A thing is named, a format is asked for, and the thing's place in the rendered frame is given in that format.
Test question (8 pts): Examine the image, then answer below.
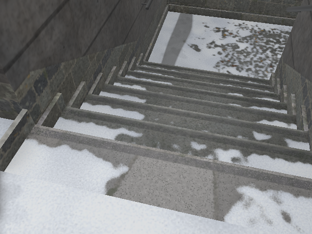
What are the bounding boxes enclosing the stairs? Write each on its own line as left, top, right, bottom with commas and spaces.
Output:
54, 60, 312, 179

